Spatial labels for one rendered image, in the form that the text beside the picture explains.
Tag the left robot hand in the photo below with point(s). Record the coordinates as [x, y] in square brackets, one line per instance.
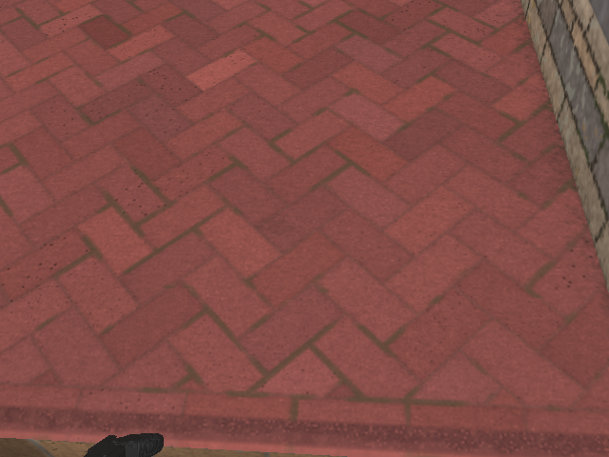
[133, 445]

